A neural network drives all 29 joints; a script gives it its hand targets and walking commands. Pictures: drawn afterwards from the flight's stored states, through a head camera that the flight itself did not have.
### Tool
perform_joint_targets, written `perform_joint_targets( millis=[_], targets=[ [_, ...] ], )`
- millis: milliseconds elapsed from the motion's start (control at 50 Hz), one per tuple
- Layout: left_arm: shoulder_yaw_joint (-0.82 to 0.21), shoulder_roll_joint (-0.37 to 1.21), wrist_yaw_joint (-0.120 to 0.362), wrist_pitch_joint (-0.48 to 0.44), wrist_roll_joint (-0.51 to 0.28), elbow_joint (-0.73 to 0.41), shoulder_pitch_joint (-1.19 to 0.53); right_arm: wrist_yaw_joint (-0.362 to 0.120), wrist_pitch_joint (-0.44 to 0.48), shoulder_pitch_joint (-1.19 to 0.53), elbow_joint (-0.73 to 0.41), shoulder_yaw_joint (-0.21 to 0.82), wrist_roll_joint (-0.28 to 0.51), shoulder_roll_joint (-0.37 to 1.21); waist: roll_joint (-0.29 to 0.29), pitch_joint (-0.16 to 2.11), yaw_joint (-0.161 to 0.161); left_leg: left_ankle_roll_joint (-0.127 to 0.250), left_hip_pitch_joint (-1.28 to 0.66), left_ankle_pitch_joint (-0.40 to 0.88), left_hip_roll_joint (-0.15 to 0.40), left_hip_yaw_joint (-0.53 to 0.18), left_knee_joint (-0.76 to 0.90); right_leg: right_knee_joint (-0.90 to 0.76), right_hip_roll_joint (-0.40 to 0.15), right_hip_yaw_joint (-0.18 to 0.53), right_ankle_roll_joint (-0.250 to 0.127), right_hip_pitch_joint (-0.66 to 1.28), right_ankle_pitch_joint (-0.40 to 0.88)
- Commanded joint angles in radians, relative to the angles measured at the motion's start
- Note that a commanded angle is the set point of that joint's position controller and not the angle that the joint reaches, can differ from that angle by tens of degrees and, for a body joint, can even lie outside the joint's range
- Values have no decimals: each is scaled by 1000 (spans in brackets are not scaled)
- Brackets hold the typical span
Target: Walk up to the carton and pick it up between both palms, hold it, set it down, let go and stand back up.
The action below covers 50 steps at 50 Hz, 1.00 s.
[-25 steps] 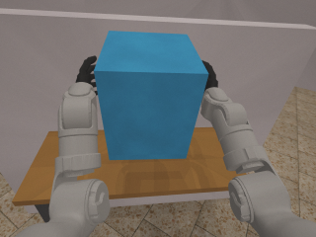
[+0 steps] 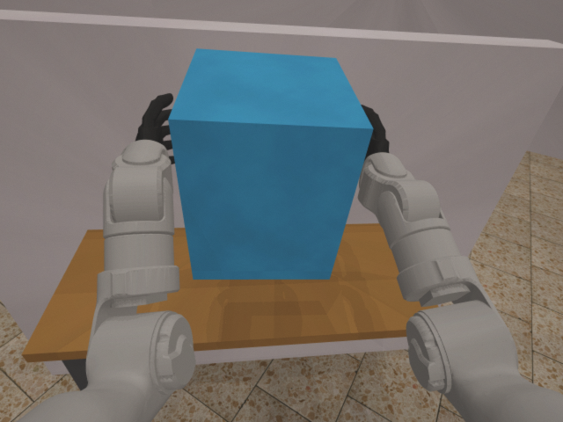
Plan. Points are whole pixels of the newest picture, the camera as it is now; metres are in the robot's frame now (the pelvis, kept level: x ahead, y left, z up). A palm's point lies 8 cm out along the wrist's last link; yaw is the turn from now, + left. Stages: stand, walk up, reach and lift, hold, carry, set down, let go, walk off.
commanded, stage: hold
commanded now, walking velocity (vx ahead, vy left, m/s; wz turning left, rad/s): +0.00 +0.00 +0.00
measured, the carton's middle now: (265, 167) +0.40 +0.01 +0.23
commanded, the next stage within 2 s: none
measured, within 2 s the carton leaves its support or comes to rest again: neither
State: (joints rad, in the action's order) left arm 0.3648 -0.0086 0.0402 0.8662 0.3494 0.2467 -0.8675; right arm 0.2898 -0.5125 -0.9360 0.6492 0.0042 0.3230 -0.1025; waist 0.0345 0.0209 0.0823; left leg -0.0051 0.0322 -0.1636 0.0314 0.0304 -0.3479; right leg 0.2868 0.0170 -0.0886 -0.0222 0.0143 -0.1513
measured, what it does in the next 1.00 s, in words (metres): stands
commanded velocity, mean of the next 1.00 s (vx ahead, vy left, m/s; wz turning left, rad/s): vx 0.00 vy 0.00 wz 0.00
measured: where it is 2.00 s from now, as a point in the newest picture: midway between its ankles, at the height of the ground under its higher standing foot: outside the picture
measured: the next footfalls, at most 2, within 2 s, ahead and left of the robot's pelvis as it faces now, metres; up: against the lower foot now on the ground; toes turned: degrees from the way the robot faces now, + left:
none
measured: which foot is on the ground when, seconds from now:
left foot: down 0.00-1.00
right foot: down 0.00-1.00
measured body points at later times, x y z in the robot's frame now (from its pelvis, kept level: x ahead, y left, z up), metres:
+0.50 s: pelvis +0.00 +0.00 +0.00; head -0.07 +0.02 +0.44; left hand +0.38 +0.16 +0.27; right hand +0.39 -0.14 +0.26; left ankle +0.03 +0.12 -0.75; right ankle +0.02 -0.10 -0.75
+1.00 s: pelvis +0.00 +0.00 +0.00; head -0.07 +0.02 +0.44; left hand +0.38 +0.16 +0.27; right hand +0.39 -0.14 +0.26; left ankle +0.03 +0.12 -0.75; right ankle +0.02 -0.10 -0.75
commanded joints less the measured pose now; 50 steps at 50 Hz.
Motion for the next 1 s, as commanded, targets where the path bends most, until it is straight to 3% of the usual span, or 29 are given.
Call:
perform_joint_targets(
  millis=[0, 140, 300, 420, 520, 640, 700, 740, 760, 920, 980],
  targets=[
    [-421, 555, 135, -65, -192, -97, -686, -113, 55, -822, -317, 273, 113, 644, -64, 385, 12, -9, -100, 210, -70, 2, 23, -33, 51, 32, 81, 64, 155],
    [-416, 557, 137, -53, -173, -107, -649, -107, 50, -817, -344, 295, 131, 640, -63, 358, -2, -15, -101, 248, -71, 3, 19, -28, 55, 28, 84, 77, 185],
    [-450, 564, 137, -54, -194, -145, -695, -111, 42, -813, -337, 272, 122, 631, -82, 373, 26, -22, -97, 219, -68, 2, 23, -26, 56, 26, 81, 68, 151],
    [-397, 544, 136, -50, -163, -70, -671, -124, 39, -819, -281, 257, 100, 630, -52, 314, -6, -1, -56, 152, -60, 4, 55, -34, 56, 26, 77, 65, 88],
    [-429, 567, 134, -60, -196, -103, -700, -119, 47, -835, -317, 266, 113, 640, -67, 383, 12, -15, -101, 230, -66, 2, 22, -26, 58, 28, 80, 70, 156],
    [-410, 549, 136, -60, -180, -96, -672, -113, 48, -824, -321, 284, 119, 639, -53, 384, 2, -7, -95, 213, -71, 3, 27, -29, 52, 31, 85, 80, 164],
    [-433, 558, 136, -61, -192, -106, -682, -111, 51, -825, -333, 277, 121, 634, -66, 390, 16, -14, -104, 216, -68, 0, 22, -31, 56, 29, 80, 72, 152],
    [-425, 556, 135, -60, -185, -97, -678, -110, 48, -818, -324, 274, 119, 640, -69, 358, 15, -12, -99, 223, -71, 0, 21, -34, 51, 32, 82, 60, 161],
    [-415, 556, 135, -58, -185, -99, -673, -111, 53, -847, -352, 286, 125, 649, -52, 382, -3, -6, -95, 226, -72, 2, 20, -30, 54, 31, 85, 75, 163],
    [-424, 552, 141, -62, -190, -101, -691, -110, 45, -826, -320, 273, 118, 648, -64, 366, 16, -11, -85, 196, -73, 1, 26, -30, 48, 33, 85, 71, 160],
    [-394, 541, 141, -59, -174, -62, -684, -110, 43, -841, -305, 270, 110, 647, -46, 351, -1, 1, -76, 172, -75, 6, 34, -37, 49, 33, 86, 62, 124]
  ],
)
